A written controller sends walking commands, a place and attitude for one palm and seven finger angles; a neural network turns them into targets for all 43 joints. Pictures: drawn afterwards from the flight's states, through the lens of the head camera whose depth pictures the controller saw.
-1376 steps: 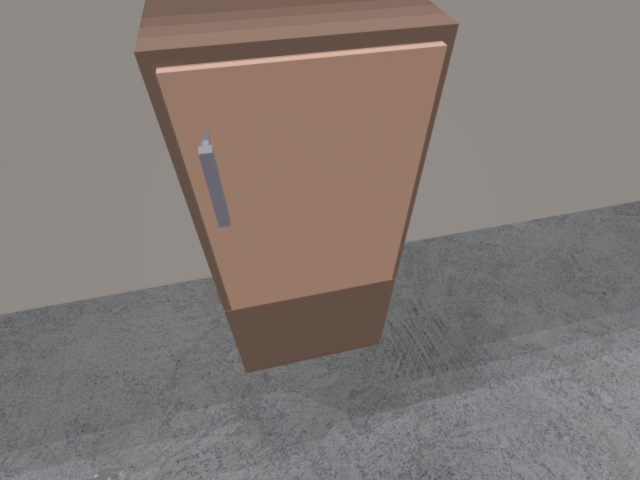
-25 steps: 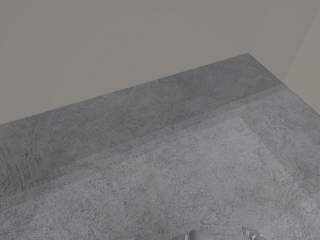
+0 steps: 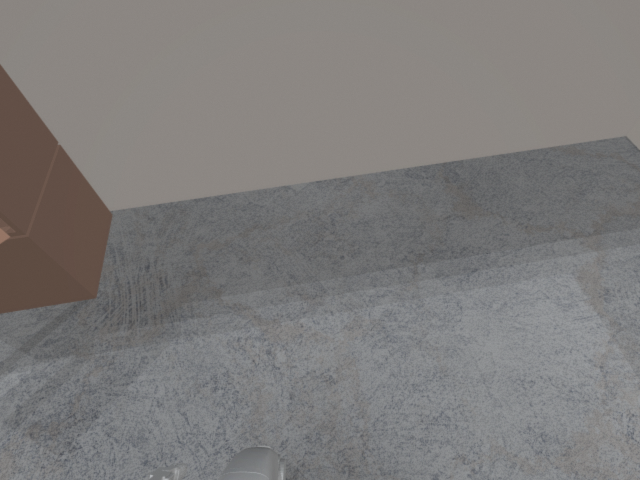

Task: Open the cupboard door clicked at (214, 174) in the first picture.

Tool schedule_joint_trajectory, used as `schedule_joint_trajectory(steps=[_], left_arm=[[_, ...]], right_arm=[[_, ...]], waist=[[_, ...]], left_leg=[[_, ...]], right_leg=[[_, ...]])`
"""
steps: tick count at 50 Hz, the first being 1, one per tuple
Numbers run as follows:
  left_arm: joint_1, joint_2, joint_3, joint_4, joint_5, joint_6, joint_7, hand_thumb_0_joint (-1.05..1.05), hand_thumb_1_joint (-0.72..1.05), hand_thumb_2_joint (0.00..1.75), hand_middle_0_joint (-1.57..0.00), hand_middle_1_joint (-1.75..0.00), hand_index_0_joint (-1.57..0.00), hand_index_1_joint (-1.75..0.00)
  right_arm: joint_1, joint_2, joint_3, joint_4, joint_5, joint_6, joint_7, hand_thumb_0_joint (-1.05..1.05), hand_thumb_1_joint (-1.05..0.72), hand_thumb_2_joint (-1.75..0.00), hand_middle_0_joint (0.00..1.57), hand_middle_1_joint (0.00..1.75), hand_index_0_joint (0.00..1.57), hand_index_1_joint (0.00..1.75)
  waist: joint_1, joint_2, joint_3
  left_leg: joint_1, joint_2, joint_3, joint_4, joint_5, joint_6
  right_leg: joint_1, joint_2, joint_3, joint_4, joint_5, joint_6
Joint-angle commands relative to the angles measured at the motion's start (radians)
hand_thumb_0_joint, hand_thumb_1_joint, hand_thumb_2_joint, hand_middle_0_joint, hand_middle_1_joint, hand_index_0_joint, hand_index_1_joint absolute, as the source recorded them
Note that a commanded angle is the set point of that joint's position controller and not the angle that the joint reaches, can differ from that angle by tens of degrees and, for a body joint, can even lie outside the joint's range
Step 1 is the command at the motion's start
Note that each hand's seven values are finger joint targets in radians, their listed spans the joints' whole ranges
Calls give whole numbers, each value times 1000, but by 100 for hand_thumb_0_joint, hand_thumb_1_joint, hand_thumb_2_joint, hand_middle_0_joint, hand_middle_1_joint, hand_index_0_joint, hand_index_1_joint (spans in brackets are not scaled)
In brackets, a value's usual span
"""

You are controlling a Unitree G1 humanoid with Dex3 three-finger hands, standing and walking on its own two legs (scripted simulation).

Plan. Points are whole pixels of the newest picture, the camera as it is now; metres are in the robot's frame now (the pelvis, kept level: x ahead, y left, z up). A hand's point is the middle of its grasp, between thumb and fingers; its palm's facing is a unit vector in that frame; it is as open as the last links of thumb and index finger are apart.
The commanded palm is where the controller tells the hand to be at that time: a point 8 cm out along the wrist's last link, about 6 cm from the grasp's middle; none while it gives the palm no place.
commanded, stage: turn to face it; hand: left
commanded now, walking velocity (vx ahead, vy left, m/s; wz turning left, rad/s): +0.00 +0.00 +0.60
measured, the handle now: out of the picture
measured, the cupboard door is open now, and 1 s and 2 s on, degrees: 44 44 44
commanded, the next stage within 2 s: take the last steps up to it in 1.52 s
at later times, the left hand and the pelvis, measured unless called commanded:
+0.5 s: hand out of the picture +0.05 +0.25 -0.16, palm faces +0.30 -0.92 -0.25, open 7.4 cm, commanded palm none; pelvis +0.01 +0.02 +0.00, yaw +17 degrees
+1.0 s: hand out of the picture -0.07 +0.19 -0.18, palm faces +0.62 -0.75 -0.24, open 7.3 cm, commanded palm none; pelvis +0.02 +0.00 -0.01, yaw +37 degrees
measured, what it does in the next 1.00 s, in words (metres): steps on the spot, turning left: left foot, then right foot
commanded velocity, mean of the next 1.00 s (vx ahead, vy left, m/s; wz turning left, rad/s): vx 0.00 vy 0.00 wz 0.59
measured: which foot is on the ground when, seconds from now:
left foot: up 0.00-0.16, down 0.18-0.60, up 0.62-1.00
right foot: down 0.00-0.18, up 0.20-0.58, down 0.60-1.00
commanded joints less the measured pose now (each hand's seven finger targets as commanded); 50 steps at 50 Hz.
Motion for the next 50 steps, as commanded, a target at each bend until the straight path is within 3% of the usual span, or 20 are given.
schedule_joint_trajectory(steps=[1,4,6,7,8,9,10,11,15,23,27,28,29,30,31,32,35,45,49,50], left_arm=[[97,233,69,-40,8,-21,11,0,90,90,-20,-30,-20,-30],[109,249,77,-28,12,-16,7,0,90,90,-20,-30,-20,-30],[85,263,84,-32,4,-15,2,0,90,90,-20,-30,-20,-30],[70,253,83,-39,-4,-13,-4,0,90,90,-20,-30,-20,-30],[59,190,74,-75,-11,-7,-13,0,90,90,-20,-30,-20,-30],[-33,153,46,-126,-5,1,-10,0,90,90,-20,-30,-20,-30],[-69,163,48,-126,2,15,1,0,90,90,-20,-30,-20,-30],[-81,153,51,-106,-3,17,4,0,90,90,-20,-30,-20,-30],[-4,164,58,-42,1,28,-15,0,90,90,-20,-30,-20,-30],[-44,143,49,-84,-5,20,-11,0,90,90,-20,-30,-20,-30],[38,146,53,-73,-12,2,-5,0,90,90,-20,-30,-20,-30],[79,164,60,-64,-11,-7,0,0,90,90,-20,-30,-20,-30],[115,231,74,-60,3,-19,8,0,90,90,-20,-30,-20,-30],[125,297,83,-59,13,-22,12,0,90,90,-20,-30,-20,-30],[105,276,74,-59,4,-24,15,0,90,90,-20,-30,-20,-30],[48,240,65,-68,0,-21,16,0,90,90,-20,-30,-20,-30],[-38,174,46,-90,-2,-24,15,0,90,90,-20,-30,-20,-30],[118,243,77,-29,11,-19,12,0,90,90,-20,-30,-20,-30],[90,256,83,-21,2,-13,0,0,90,90,-20,-30,-20,-30],[80,230,81,-40,-6,-8,-6,0,90,90,-20,-30,-20,-30]], right_arm=[[-111,-28,7,-108,6,-37,9,0,-90,-90,20,30,20,30],[-107,-31,10,-117,9,-46,8,0,-90,-90,20,30,20,30],[-39,-61,4,-107,6,-55,4,0,-90,-90,20,30,20,30],[29,-101,-7,-91,0,-62,3,0,-90,-90,20,30,20,30],[96,-224,-39,-84,-11,-71,-4,0,-90,-90,20,30,20,30],[164,-286,-49,-71,-4,-62,-12,0,-90,-90,20,30,20,30],[174,-264,-42,-62,-2,-64,-28,0,-90,-90,20,30,20,30],[134,-248,-38,-76,-5,-66,-41,0,-90,-90,20,30,20,30],[-4,-183,-13,-113,-5,-76,-42,0,-90,-90,20,30,20,30],[15,-184,-26,-110,-11,-66,-34,0,-90,-90,20,30,20,30],[-19,-178,-33,-121,-6,-59,-35,0,-90,-90,20,30,20,30],[-30,-161,-32,-129,0,-59,-33,0,-90,-90,20,30,20,30],[-16,-116,-28,-134,10,-61,-26,0,-90,-90,20,30,20,30],[-15,-65,-20,-156,11,-64,-21,0,-90,-90,20,30,20,30],[-17,-116,-30,-136,-1,-54,-22,0,-90,-90,20,30,20,30],[-19,-109,-33,-117,-1,-44,-18,0,-90,-90,20,30,20,30],[6,-71,-20,-79,-1,-27,1,0,-90,-90,20,30,20,30],[-115,-29,10,-104,9,-42,8,0,-90,-90,20,30,20,30],[-21,-66,2,-92,3,-56,4,0,-90,-90,20,30,20,30],[45,-140,-18,-81,-4,-64,0,0,-90,-90,20,30,20,30]], waist=[[75,-195,-135],[77,-226,-151],[32,-197,-187],[-17,-106,-222],[-58,193,-272],[-89,288,-248],[-86,194,-249],[-68,214,-223],[20,122,-142],[6,155,-136],[43,175,-172],[68,130,-178],[82,-54,-202],[89,-299,-182],[79,-296,-171],[51,-248,-134],[-4,-183,-100],[81,-220,-143],[16,-173,-178],[-27,-24,-228]], left_leg=[[-25,2,61,-207,-33,9],[57,-10,92,-339,-25,29],[200,-24,108,-508,100,46],[365,1,74,-624,256,69],[563,262,-285,-661,579,194],[551,411,-432,-677,886,301],[531,404,-414,-671,866,305],[477,351,-372,-672,807,291],[321,214,-216,-726,586,226],[282,180,-311,-699,493,235],[206,144,-356,-614,527,208],[139,109,-340,-559,468,173],[-11,23,-261,-415,268,112],[-148,-121,-65,-159,-161,36],[-122,-56,-118,50,-198,42],[-121,-38,-118,161,-129,36],[-108,2,-69,208,39,11],[19,-4,66,-272,-51,21],[272,-24,96,-571,154,51],[455,86,-37,-639,353,106]], right_leg=[[204,-251,99,-91,611,-88],[192,-269,81,-36,643,-79],[136,-262,30,64,606,-38],[27,-241,-4,205,515,5],[-265,-97,-31,447,-12,82],[-401,-22,72,596,-383,97],[-436,-27,165,657,-345,96],[-437,-26,196,683,-284,102],[-352,-2,206,652,-90,111],[-232,73,176,330,-119,105],[-29,114,158,71,-12,86],[85,91,169,-67,80,79],[242,-69,326,-189,118,36],[261,-343,564,-226,274,-93],[140,-379,556,-220,304,-147],[87,-318,501,-214,292,-145],[52,-201,227,-178,385,-80],[197,-267,109,-70,634,-96],[75,-243,23,100,535,-16],[-91,-194,-13,271,348,36]])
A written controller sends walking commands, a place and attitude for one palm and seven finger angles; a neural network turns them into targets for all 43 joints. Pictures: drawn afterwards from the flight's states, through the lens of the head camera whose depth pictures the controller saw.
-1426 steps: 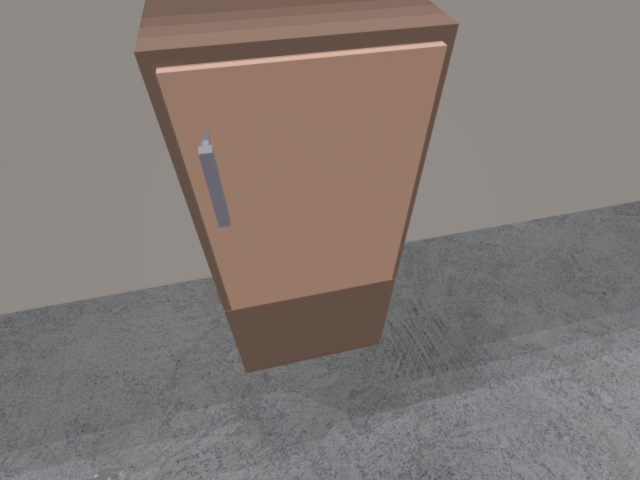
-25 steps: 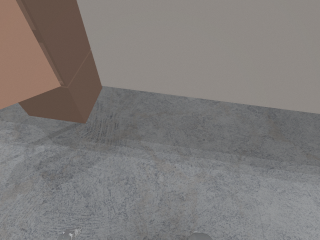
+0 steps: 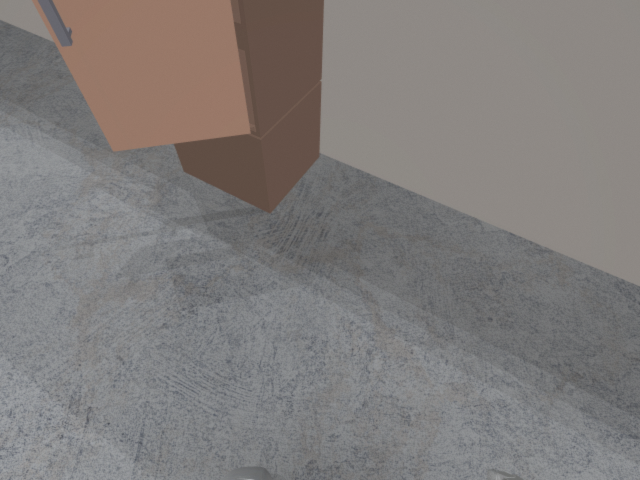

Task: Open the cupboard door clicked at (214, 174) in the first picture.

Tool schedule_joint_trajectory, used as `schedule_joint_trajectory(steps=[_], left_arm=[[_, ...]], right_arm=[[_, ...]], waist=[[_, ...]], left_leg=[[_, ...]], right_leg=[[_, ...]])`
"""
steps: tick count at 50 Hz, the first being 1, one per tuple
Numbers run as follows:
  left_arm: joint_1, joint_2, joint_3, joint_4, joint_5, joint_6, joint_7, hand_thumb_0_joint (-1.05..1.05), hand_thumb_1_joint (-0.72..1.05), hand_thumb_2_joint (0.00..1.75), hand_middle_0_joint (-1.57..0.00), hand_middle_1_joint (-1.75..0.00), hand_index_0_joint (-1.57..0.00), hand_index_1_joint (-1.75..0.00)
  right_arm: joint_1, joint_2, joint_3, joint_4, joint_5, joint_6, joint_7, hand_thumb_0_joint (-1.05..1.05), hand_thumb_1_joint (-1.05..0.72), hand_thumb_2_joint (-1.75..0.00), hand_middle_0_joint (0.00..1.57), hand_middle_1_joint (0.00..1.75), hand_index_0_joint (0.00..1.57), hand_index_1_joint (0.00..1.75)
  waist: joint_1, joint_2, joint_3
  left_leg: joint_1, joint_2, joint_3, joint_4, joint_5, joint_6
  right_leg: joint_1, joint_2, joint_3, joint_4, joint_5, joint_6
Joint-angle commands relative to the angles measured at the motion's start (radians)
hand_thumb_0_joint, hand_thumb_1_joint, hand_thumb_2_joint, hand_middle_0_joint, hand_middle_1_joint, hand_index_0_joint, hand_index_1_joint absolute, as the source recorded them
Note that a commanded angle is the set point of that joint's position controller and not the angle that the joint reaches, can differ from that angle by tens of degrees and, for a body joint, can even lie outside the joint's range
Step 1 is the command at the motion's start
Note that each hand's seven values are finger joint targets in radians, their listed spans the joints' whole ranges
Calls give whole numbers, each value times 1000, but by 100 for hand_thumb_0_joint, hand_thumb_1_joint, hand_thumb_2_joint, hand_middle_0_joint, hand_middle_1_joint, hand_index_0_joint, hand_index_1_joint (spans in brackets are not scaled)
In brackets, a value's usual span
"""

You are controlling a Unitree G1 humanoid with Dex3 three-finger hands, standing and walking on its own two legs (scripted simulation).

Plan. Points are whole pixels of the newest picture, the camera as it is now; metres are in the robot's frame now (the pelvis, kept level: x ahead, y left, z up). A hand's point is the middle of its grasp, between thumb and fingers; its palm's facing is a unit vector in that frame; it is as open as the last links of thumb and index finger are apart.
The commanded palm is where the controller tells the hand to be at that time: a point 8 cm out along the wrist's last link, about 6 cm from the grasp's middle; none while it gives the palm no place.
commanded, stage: turn to face it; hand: left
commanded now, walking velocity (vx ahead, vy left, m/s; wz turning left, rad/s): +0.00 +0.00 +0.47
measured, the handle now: (50, 3) +0.94 +0.64 +0.08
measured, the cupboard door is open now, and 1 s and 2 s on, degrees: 44 44 44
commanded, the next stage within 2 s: take the last steps up to it in 0.52 s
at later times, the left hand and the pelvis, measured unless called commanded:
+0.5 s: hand out of the picture +0.06 +0.18 -0.15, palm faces +0.19 -0.95 -0.26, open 7.4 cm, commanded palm none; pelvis +0.00 -0.02 +0.00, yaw +10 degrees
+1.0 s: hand out of the picture -0.11 +0.19 -0.18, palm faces +0.43 -0.88 -0.19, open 7.4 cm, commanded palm none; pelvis +0.01 +0.04 +0.00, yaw +20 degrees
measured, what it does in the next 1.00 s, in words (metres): steps on the spot, turning left: left foot, then right foot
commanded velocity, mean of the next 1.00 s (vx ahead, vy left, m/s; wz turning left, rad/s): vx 0.12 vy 0.05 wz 0.24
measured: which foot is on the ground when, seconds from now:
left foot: up 0.00-0.00, down 0.02-0.46, up 0.48-0.94, down 0.96-1.00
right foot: down 0.00-0.02, up 0.04-0.44, down 0.46-0.96, up 0.98-1.00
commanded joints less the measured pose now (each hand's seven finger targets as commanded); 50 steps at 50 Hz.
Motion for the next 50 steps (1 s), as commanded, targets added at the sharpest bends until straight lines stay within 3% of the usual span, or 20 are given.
schedule_joint_trajectory(steps=[1,2,3,5,9,16,20,21,22,23,24,26,29,32,39,42,45,46,48,50], left_arm=[[-21,102,36,-115,-16,-4,-6,0,90,90,-20,-30,-20,-30],[-85,115,27,-151,-3,11,6,0,90,90,-20,-30,-20,-30],[-109,91,30,-135,-4,17,13,0,90,90,-20,-30,-20,-30],[-98,109,34,-93,-5,19,3,0,90,90,-20,-30,-20,-30],[-25,100,32,-46,-3,26,-5,0,90,90,-20,-30,-20,-30],[-63,68,19,-67,-9,22,-2,0,90,90,-20,-30,-20,-30],[24,65,21,-40,-15,2,5,0,90,90,-20,-30,-20,-30],[59,85,26,-29,-13,-8,9,0,90,90,-20,-30,-20,-30],[77,147,37,-20,-1,-19,16,0,90,90,-20,-30,-20,-30],[73,208,44,-23,5,-20,18,0,90,90,-20,-30,-20,-30],[65,189,41,-25,-3,-24,22,0,90,90,-20,-30,-20,-30],[-16,133,25,-31,-5,-24,20,0,90,90,-20,-30,-20,-30],[-28,102,20,-31,-5,-32,21,0,90,90,-20,-30,-20,-30],[36,108,27,-5,-2,-37,22,0,90,90,-20,-30,-20,-30],[151,149,51,80,9,-49,7,0,90,90,-20,-30,-20,-30],[138,165,55,92,10,-49,-1,0,90,90,-20,-30,-20,-30],[70,160,53,92,6,-41,-7,0,90,90,-20,-30,-20,-30],[45,140,47,87,2,-36,-12,0,90,90,-20,-30,-20,-30],[-33,33,18,15,0,-31,-21,0,90,90,-20,-30,-20,-30],[-89,38,12,18,8,-31,-16,0,90,90,-20,-30,-20,-30]], right_arm=[[177,-273,-65,-61,-15,-46,-12,0,-90,-90,20,30,20,30],[230,-294,-62,-41,-11,-38,-19,0,-90,-90,20,30,20,30],[201,-262,-57,-49,-12,-45,-35,0,-90,-90,20,30,20,30],[89,-199,-35,-83,-14,-49,-47,0,-90,-90,20,30,20,30],[64,-167,-17,-86,-8,-62,-47,0,-90,-90,20,30,20,30],[88,-164,-22,-71,-16,-51,-44,0,-90,-90,20,30,20,30],[64,-146,-24,-67,-10,-46,-44,0,-90,-90,20,30,20,30],[59,-125,-21,-68,-3,-47,-41,0,-90,-90,20,30,20,30],[82,-75,-16,-72,6,-49,-35,0,-90,-90,20,30,20,30],[72,-44,-9,-88,5,-47,-30,0,-90,-90,20,30,20,30],[58,-84,-23,-76,-4,-27,-33,0,-90,-90,20,30,20,30],[54,-69,-26,-30,-3,-17,-25,0,-90,-90,20,30,20,30],[91,-40,-20,6,-2,-13,-18,0,-90,-90,20,30,20,30],[70,-20,-9,14,-3,-16,-20,0,-90,-90,20,30,20,30],[-35,-22,0,-13,-5,-45,-2,0,-90,-90,20,30,20,30],[-32,-13,5,-21,-3,-55,5,0,-90,-90,20,30,20,30],[97,-14,7,15,-5,-68,0,0,-90,-90,20,30,20,30],[178,-55,-1,41,-5,-75,-10,0,-90,-90,20,30,20,30],[390,-212,-36,75,-24,-75,-34,0,-90,-90,20,30,20,30],[333,-165,-18,65,-18,-80,-49,0,-90,-90,20,30,20,30]], waist=[[-116,344,-240],[-129,238,-235],[-110,305,-243],[-62,230,-164],[-17,158,-144],[-34,189,-144],[7,185,-174],[27,125,-179],[27,-71,-190],[32,-242,-152],[37,-277,-147],[-4,-135,-68],[-22,-130,-94],[8,-110,-114],[78,-127,-81],[63,-131,-66],[-14,-107,-78],[-54,-18,-98],[-152,371,-90],[-110,261,-56]], left_leg=[[391,381,-490,-291,702,233],[322,447,-488,-290,688,302],[305,381,-476,-298,627,283],[184,297,-372,-322,531,245],[157,222,-265,-338,553,202],[127,214,-328,-323,464,218],[50,177,-345,-238,462,184],[-8,132,-318,-184,384,141],[-149,30,-213,-38,170,76],[-226,-81,-100,174,-166,23],[-199,-34,-156,346,-221,24],[-235,-16,-158,514,-91,14],[-216,0,-132,506,1,-5],[-197,2,-96,359,-32,-13],[-225,31,-47,151,-89,1],[-136,17,-16,46,-68,17],[162,-28,50,-191,64,32],[318,-11,25,-259,55,44],[433,353,-496,-475,-122,220],[320,351,-491,-504,-136,253]], right_leg=[[-365,30,73,404,-281,71],[-374,41,206,500,-341,47],[-406,44,255,539,-279,49],[-378,46,290,570,-142,55],[-315,69,273,511,-31,65],[-193,127,244,228,-81,56],[16,160,226,-61,68,39],[120,130,246,-197,164,30],[236,-45,425,-284,211,-23],[188,-255,605,-331,311,-147],[71,-282,611,-346,321,-189],[45,-172,490,-324,366,-177],[67,-113,334,-306,436,-128],[144,-128,324,-299,468,-142],[229,-228,394,-360,176,-177],[149,-225,358,-363,94,-166],[-48,-153,255,-288,-47,-102],[-158,-105,202,-187,-78,-67],[-488,108,89,324,-269,6],[-541,62,248,532,-156,-31]])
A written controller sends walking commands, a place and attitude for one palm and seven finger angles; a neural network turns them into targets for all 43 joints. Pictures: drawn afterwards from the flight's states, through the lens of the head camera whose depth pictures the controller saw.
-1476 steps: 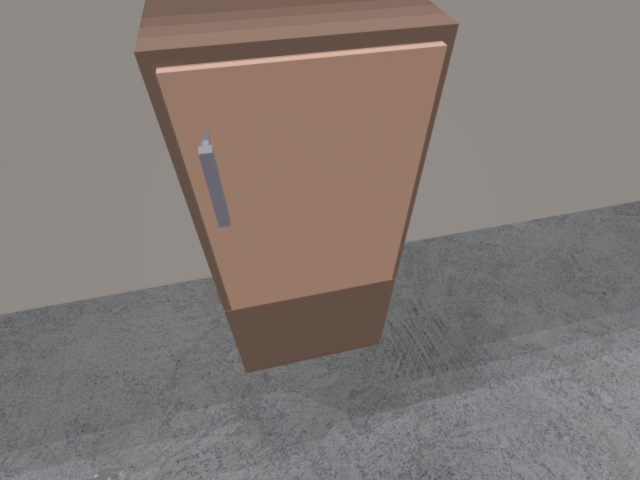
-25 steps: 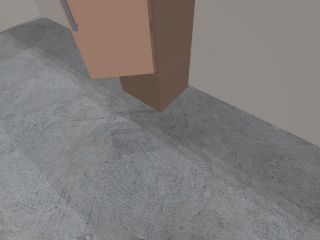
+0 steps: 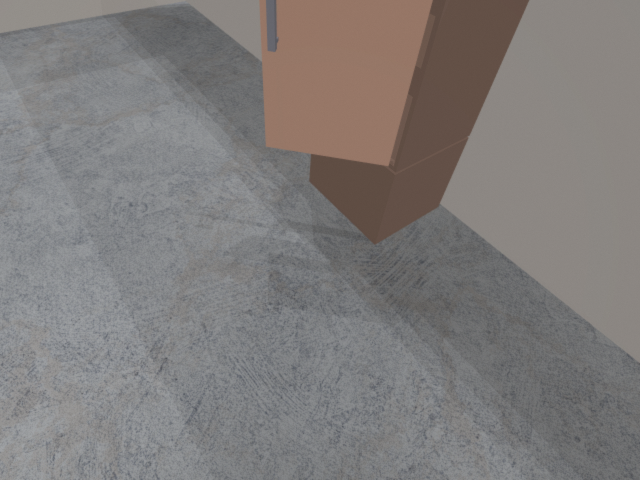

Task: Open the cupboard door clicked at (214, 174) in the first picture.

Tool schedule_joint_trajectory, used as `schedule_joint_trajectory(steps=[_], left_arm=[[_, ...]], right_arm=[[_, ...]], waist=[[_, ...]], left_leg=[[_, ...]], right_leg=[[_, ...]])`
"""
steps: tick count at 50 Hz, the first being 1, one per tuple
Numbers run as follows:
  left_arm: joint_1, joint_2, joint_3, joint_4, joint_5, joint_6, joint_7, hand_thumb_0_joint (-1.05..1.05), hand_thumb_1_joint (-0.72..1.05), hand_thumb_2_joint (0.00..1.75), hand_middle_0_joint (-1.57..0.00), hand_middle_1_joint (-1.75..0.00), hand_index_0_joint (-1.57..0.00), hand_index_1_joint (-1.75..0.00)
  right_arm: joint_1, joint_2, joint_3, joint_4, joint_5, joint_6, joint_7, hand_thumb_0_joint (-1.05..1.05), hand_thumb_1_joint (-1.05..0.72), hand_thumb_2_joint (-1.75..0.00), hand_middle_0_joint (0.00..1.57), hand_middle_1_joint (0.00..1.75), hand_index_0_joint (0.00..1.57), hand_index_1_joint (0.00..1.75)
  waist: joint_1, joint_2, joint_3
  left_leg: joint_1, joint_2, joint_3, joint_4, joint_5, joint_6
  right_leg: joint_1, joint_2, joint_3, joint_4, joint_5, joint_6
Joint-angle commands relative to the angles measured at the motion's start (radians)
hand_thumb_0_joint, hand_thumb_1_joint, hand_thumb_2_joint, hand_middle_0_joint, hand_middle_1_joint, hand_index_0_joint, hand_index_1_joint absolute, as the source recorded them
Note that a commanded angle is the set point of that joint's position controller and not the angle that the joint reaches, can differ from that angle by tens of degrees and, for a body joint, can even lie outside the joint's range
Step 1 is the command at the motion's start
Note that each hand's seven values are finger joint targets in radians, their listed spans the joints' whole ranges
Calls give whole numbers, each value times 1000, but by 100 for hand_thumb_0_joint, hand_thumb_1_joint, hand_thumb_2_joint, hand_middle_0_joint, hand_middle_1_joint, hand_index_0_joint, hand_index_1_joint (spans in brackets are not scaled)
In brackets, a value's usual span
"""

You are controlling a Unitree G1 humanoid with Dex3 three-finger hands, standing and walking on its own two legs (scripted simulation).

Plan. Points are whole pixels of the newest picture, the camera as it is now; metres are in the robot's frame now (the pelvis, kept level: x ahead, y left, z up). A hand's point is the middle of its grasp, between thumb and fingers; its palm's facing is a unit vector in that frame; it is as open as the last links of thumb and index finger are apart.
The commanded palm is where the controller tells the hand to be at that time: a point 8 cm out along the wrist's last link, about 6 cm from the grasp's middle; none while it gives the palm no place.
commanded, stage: take the last steps up to it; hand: left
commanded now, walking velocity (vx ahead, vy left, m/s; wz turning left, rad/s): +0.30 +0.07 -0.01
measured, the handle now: (273, 15) +1.09 +0.25 +0.08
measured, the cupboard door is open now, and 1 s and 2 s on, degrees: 44 44 44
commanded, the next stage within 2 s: come to a stop and stand still in 1.18 s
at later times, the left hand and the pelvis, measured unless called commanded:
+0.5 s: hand (235, 361) +0.31 +0.17 -0.16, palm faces -0.08 -0.98 -0.16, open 7.4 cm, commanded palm none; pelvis +0.16 +0.01 +0.00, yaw -1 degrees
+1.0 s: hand (207, 370) +0.29 +0.21 -0.18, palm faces +0.11 -0.98 -0.15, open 7.3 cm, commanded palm none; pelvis +0.36 +0.05 +0.00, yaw +0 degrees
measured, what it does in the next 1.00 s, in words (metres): walks ahead: right foot, then left foot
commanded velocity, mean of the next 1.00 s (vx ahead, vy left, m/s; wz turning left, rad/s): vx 0.29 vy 0.05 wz -0.01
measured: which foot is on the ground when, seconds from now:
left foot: down 0.00-0.54, up 0.56-0.98, down 1.00-1.00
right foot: up 0.00-0.50, down 0.52-1.00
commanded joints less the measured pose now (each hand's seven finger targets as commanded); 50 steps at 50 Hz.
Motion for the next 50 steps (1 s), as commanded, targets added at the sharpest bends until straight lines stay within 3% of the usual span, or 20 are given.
schedule_joint_trajectory(steps=[1,4,8,14,20,22,24,25,26,27,28,29,31,33,36,44,46,48,49,50], left_arm=[[-198,46,0,-147,2,-46,-3,0,90,90,-20,-30,-20,-30],[-104,35,-5,-87,1,-40,-10,0,90,90,-20,-30,-20,-30],[-124,21,-5,-96,-2,-32,-4,0,90,90,-20,-30,-20,-30],[-265,2,-8,-144,-7,-36,-9,0,90,90,-20,-30,-20,-30],[-400,-28,-23,-204,-10,-48,-12,0,90,90,-20,-30,-20,-30],[-341,-20,-22,-194,-12,-53,-8,0,90,90,-20,-30,-20,-30],[-130,14,-7,-137,-11,-66,1,0,90,90,-20,-30,-20,-30],[41,61,12,-88,-7,-78,8,0,90,90,-20,-30,-20,-30],[175,152,37,-45,-5,-83,21,0,90,90,-20,-30,-20,-30],[157,181,38,-37,-23,-80,21,0,90,90,-20,-30,-20,-30],[44,136,29,-72,-24,-80,25,0,90,90,-20,-30,-20,-30],[-42,80,17,-87,-26,-79,28,0,90,90,-20,-30,-20,-30],[-97,1,-7,-92,-16,-98,27,0,90,90,-20,-30,-20,-30],[-94,-23,-7,-84,-10,-108,23,0,90,90,-20,-30,-20,-30],[-66,6,0,-73,-11,-119,18,0,90,90,-20,-30,-20,-30],[-8,87,-3,-11,-5,-109,15,0,90,90,-20,-30,-20,-30],[-27,106,3,-7,-6,-101,17,0,90,90,-20,-30,-20,-30],[-35,92,0,-8,-12,-95,16,0,90,90,-20,-30,-20,-30],[0,57,-6,-23,-17,-93,11,0,90,90,-20,-30,-20,-30],[-5,14,-16,-53,-24,-95,7,0,90,90,-20,-30,-20,-30]], right_arm=[[233,-162,-25,10,2,-8,-35,0,-90,-90,20,30,20,30],[199,-106,0,11,10,-39,-35,0,-90,-90,20,30,20,30],[266,-86,4,49,14,-54,-38,0,-90,-90,20,30,20,30],[375,-53,18,115,10,-61,-47,0,-90,-90,20,30,20,30],[462,-47,25,179,-2,-62,-54,0,-90,-90,20,30,20,30],[452,-63,22,190,1,-59,-55,0,-90,-90,20,30,20,30],[415,-83,14,190,10,-57,-53,0,-90,-90,20,30,20,30],[378,-79,9,173,21,-62,-48,0,-90,-90,20,30,20,30],[390,-35,10,140,38,-71,-42,0,-90,-90,20,30,20,30],[365,-35,4,127,37,-63,-42,0,-90,-90,20,30,20,30],[275,-26,-5,108,22,-52,-33,0,-90,-90,20,30,20,30],[237,-2,-6,97,17,-42,-29,0,-90,-90,20,30,20,30],[277,44,4,117,5,-19,-21,0,-90,-90,20,30,20,30],[303,53,1,124,-1,-3,-15,0,-90,-90,20,30,20,30],[226,58,-3,90,2,-3,-4,0,-90,-90,20,30,20,30],[-55,-13,-3,-8,8,-29,19,0,-90,-90,20,30,20,30],[-27,-32,-4,-3,7,-36,16,0,-90,-90,20,30,20,30],[138,-85,-14,47,-1,-48,0,0,-90,-90,20,30,20,30],[251,-180,-37,68,-12,-53,-10,0,-90,-90,20,30,20,30],[343,-259,-53,75,-14,-43,-23,0,-90,-90,20,30,20,30]], waist=[[-123,235,42],[-58,143,43],[-50,102,40],[-78,118,88],[-110,115,103],[-78,129,59],[18,96,-41],[90,64,-131],[109,-109,-239],[79,-99,-229],[59,-35,-90],[9,35,1],[-56,-24,25],[-85,-59,12],[-69,-17,-20],[-16,-74,39],[-47,-68,23],[-128,2,-63],[-161,183,-170],[-178,351,-217]], left_leg=[[200,329,-427,-404,-172,153],[188,247,-240,-403,159,110],[223,244,-189,-403,340,130],[276,251,-172,-399,472,119],[313,256,-142,-326,671,115],[302,248,-117,-242,877,104],[237,206,-88,-18,967,65],[67,157,-56,195,810,34],[-239,-8,6,528,155,-17],[-316,-28,-68,778,-275,-22],[-364,36,-137,809,-192,-17],[-368,82,-153,774,-97,-16],[-288,115,-129,663,-2,-42],[-255,119,-93,553,28,-67],[-271,114,-58,396,72,-84],[-241,75,-23,97,74,-73],[-144,41,-1,8,70,-60],[167,19,15,-126,136,-35],[376,203,-196,-110,241,33],[472,404,-452,-188,407,150]], right_leg=[[-476,14,119,406,41,-39],[-402,18,113,389,191,-24],[-421,28,113,347,250,-10],[-463,35,88,205,297,-21],[-366,77,48,-4,248,-66],[-219,126,13,-68,197,-91],[64,166,3,-185,265,-113],[340,84,101,-219,361,-154],[604,-218,533,-301,532,-284],[515,-355,702,-421,529,-354],[321,-307,636,-483,383,-311],[188,-262,507,-509,325,-261],[37,-166,301,-550,395,-189],[-1,-119,200,-566,434,-172],[64,-103,168,-552,538,-184],[180,-155,183,-508,583,-172],[193,-139,152,-445,627,-153],[94,-71,90,-197,686,-111],[-79,26,32,38,430,-67],[-253,130,2,314,-104,-47]])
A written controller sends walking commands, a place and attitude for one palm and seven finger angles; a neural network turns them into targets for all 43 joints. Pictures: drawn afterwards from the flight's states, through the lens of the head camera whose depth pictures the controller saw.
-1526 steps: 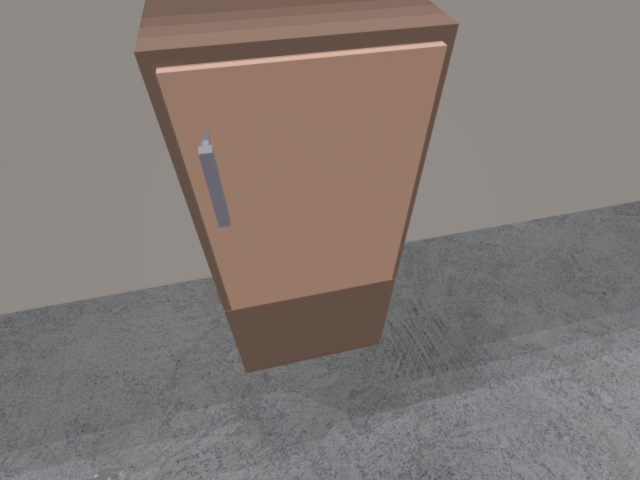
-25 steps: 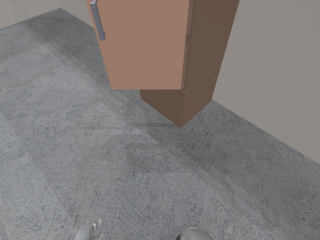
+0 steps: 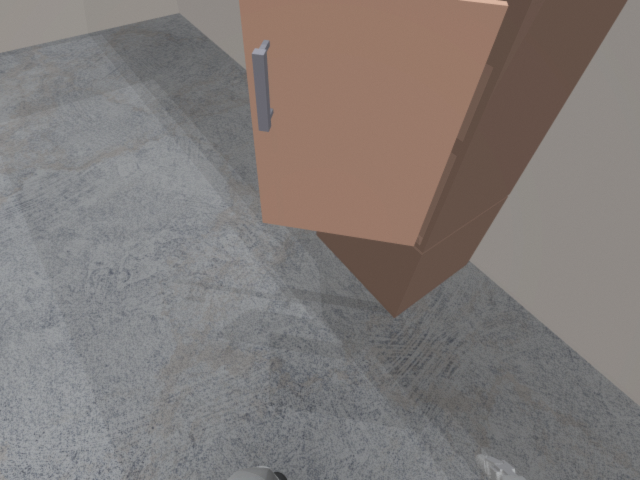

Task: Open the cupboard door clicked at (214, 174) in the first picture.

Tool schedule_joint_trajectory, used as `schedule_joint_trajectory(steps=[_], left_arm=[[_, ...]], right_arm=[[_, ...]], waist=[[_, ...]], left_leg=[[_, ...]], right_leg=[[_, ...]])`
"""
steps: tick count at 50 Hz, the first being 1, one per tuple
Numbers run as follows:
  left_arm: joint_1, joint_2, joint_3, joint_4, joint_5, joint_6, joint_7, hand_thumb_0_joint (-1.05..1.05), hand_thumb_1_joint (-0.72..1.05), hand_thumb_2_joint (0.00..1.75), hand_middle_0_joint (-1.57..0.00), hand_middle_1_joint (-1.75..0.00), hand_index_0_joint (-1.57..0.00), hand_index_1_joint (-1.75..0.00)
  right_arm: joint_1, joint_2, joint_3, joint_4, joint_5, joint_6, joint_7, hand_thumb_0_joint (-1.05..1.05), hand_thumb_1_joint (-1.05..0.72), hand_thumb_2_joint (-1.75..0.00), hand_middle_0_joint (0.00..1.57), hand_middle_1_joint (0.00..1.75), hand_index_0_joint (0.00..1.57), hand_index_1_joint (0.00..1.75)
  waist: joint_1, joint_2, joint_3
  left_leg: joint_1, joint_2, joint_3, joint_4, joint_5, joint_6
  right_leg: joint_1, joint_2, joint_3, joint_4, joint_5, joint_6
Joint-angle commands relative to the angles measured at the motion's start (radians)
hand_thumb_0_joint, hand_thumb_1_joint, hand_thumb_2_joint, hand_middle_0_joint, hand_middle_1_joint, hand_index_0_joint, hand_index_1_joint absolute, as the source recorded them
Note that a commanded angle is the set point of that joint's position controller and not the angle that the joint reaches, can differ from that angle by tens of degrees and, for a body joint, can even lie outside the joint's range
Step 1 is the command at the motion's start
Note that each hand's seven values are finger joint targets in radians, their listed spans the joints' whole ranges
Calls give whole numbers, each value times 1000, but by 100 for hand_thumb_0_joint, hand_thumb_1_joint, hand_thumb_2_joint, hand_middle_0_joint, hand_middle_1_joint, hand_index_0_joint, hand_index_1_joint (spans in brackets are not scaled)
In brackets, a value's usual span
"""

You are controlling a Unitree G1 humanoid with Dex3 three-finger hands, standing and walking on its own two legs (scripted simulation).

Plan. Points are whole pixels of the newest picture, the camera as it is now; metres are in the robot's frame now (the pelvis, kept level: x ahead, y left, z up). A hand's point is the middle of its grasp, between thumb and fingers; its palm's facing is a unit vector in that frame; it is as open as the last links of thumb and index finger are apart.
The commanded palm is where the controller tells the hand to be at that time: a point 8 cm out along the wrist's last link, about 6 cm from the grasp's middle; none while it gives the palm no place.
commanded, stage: take the last steps up to it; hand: left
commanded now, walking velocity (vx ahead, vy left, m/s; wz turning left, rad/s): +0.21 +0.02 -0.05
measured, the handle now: (265, 87) +0.73 +0.19 +0.08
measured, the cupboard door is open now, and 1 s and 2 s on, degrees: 44 44 44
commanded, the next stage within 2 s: come to a stop and stand still in 0.18 s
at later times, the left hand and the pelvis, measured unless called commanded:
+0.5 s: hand (215, 407) +0.23 +0.18 -0.16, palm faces -0.06 -0.97 -0.22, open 7.3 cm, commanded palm none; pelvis +0.14 +0.01 +0.00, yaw -2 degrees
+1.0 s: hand (188, 474) +0.14 +0.20 -0.17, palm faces -0.01 -0.97 -0.25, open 7.4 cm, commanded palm none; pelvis +0.11 +0.01 +0.00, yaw -1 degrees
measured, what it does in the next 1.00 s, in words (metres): walks ahead: right foot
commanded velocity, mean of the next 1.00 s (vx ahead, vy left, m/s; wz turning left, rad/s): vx -0.04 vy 0.02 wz -0.01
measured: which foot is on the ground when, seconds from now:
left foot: down 0.00-1.00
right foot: down 0.00-0.00, up 0.02-0.38, down 0.40-1.00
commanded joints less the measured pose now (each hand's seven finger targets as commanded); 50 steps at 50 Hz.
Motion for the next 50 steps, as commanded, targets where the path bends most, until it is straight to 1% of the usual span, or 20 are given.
schedule_joint_trajectory(steps=[1,4,7,15,18,19,21,23,26,30,32,33,35,40,42,43,44,45,46,50], left_arm=[[-50,84,14,-123,-2,-15,15,0,90,90,-20,-30,-20,-30],[-86,73,20,-109,5,-1,0,0,90,90,-20,-30,-20,-30],[-33,33,16,-99,10,22,-1,0,90,90,-20,-30,-20,-30],[-149,25,4,-142,6,33,2,0,90,90,-20,-30,-20,-30],[-89,39,-3,-109,2,35,17,0,90,90,-20,-30,-20,-30],[-61,82,-1,-100,2,27,23,0,90,90,-20,-30,-20,-30],[-66,173,-1,-90,-6,22,32,0,90,90,-20,-30,-20,-30],[-98,185,2,-99,-14,25,44,0,90,90,-20,-30,-20,-30],[-131,180,11,-109,-10,37,57,0,90,90,-20,-30,-20,-30],[-165,171,30,-129,-9,56,61,0,90,90,-20,-30,-20,-30],[-184,115,21,-158,-12,68,54,0,90,90,-20,-30,-20,-30],[-207,93,16,-172,-8,78,55,0,90,90,-20,-30,-20,-30],[-231,74,18,-180,-5,92,53,0,90,90,-20,-30,-20,-30],[-193,54,10,-160,-4,79,40,0,90,90,-20,-30,-20,-30],[-142,68,7,-139,-4,68,40,0,90,90,-20,-30,-20,-30],[-19,117,-2,-100,6,39,75,0,90,90,-20,-30,-20,-30],[8,194,19,-120,17,14,70,0,90,90,-20,-30,-20,-30],[-45,216,13,-153,11,8,63,0,90,90,-20,-30,-20,-30],[-74,177,5,-166,13,6,65,0,90,90,-20,-30,-20,-30],[-107,163,-6,-200,-3,24,57,0,90,90,-20,-30,-20,-30]], right_arm=[[388,-226,-44,49,-3,7,-33,0,-90,-90,20,30,20,30],[225,-108,-9,-7,1,-8,-41,0,-90,-90,20,30,20,30],[227,-72,5,5,7,-21,-43,0,-90,-90,20,30,20,30],[273,-61,9,45,-1,-7,-45,0,-90,-90,20,30,20,30],[252,-60,16,67,7,9,-54,0,-90,-90,20,30,20,30],[257,-40,22,72,15,13,-54,0,-90,-90,20,30,20,30],[322,-15,23,91,30,29,-44,0,-90,-90,20,30,20,30],[356,-6,21,116,30,55,-44,0,-90,-90,20,30,20,30],[338,-2,11,117,32,72,-48,0,-90,-90,20,30,20,30],[335,1,0,107,27,76,-47,0,-90,-90,20,30,20,30],[315,-42,-12,84,14,74,-56,0,-90,-90,20,30,20,30],[310,-51,-13,73,10,74,-61,0,-90,-90,20,30,20,30],[292,-53,-12,57,2,66,-72,0,-90,-90,20,30,20,30],[221,-69,-11,42,5,54,-67,0,-90,-90,20,30,20,30],[225,-75,-12,50,15,53,-64,0,-90,-90,20,30,20,30],[125,-137,-19,-35,44,40,-47,0,-90,-90,20,30,20,30],[117,-98,-8,-100,34,27,-34,0,-90,-90,20,30,20,30],[194,-26,2,-114,31,29,-28,0,-90,-90,20,30,20,30],[185,-21,-1,-103,28,42,-30,0,-90,-90,20,30,20,30],[199,-80,-6,-79,20,41,-35,0,-90,-90,20,30,20,30]], waist=[[-163,248,-239],[-83,117,-50],[-43,112,-69],[-48,97,-19],[-12,63,-54],[2,11,-53],[-43,-38,-77],[-54,-203,-149],[-45,-182,-141],[-52,-55,-142],[-52,182,-107],[-64,244,-63],[-66,171,-31],[-48,147,-52],[-40,111,-81],[3,94,-82],[-2,19,-98],[-64,-145,-160],[-62,-218,-208],[-74,48,-160]], left_leg=[[528,394,-451,-195,182,206],[253,309,-285,-278,99,168],[217,249,-160,-295,257,151],[193,237,-116,-267,345,165],[173,184,-68,-136,399,96],[131,139,-62,-78,307,47],[67,29,-43,-63,-98,-31],[144,12,-20,-11,-145,-44],[102,18,-26,36,-256,-51],[172,46,-35,-79,42,-41],[260,180,-150,-122,540,24],[254,238,-193,-163,683,85],[233,278,-213,-170,674,173],[328,219,-135,-134,616,136],[334,186,-124,-89,540,97],[296,175,-88,145,681,39],[132,67,-33,252,427,-11],[9,7,-51,210,-147,-35],[2,-6,-61,129,-298,-23],[243,77,-107,-23,197,19]], right_leg=[[-508,19,80,706,-178,-58],[-520,-62,126,740,24,-44],[-457,-58,103,628,83,-26],[-341,-30,62,240,147,-22],[-151,-4,45,25,286,-15],[-67,-31,94,-79,460,-19],[-16,-235,245,-36,869,-133],[-33,-251,251,-35,995,-177],[-1,-263,235,-22,1107,-191],[-64,-208,188,34,921,-144],[-213,-69,77,129,519,-57],[-279,-8,50,214,98,-30],[-352,14,125,398,-101,-28],[-294,12,82,182,6,-18],[-195,12,71,-6,172,-17],[-222,-34,131,-116,395,-19],[-57,-108,189,-90,914,-59],[13,-230,284,0,1095,-148],[70,-219,257,37,1147,-163],[-172,-62,167,31,531,-60]])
